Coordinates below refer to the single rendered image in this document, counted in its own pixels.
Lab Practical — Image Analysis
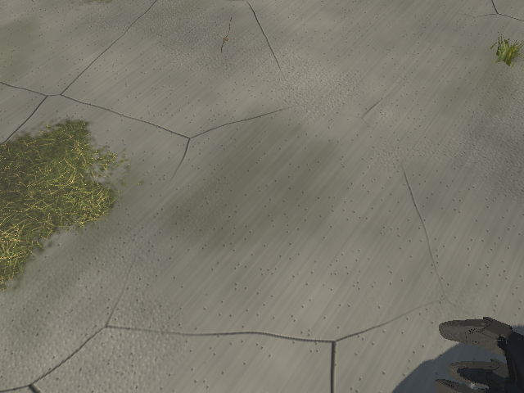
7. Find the right robot hand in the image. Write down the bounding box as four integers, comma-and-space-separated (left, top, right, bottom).
434, 317, 524, 393

